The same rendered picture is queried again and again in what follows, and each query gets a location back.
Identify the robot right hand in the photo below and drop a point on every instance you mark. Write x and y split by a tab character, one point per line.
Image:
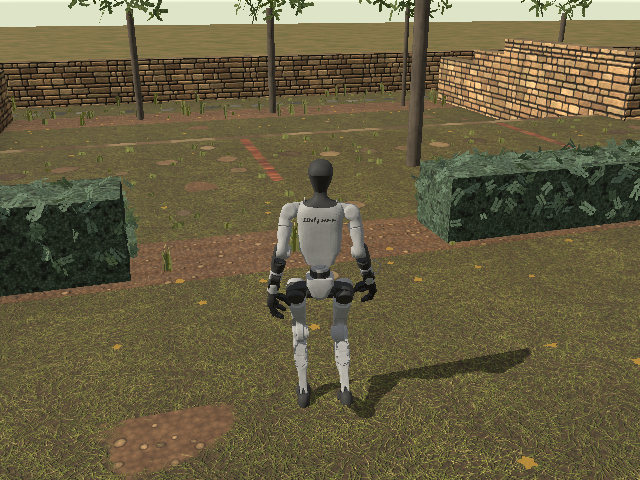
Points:
362	286

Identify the left robot upper arm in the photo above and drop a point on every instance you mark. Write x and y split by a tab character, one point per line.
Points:
288	212

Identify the robot head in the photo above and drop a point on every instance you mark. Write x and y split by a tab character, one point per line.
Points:
320	173

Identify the robot left hand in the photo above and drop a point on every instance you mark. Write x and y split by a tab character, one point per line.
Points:
273	303

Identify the humanoid robot torso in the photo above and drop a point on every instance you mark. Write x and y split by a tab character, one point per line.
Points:
320	236

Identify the robot right forearm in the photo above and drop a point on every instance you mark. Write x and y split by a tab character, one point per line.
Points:
365	267

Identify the right robot upper arm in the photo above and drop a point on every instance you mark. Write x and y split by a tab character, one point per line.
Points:
351	212

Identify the robot left forearm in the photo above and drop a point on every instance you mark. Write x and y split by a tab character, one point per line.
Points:
276	273

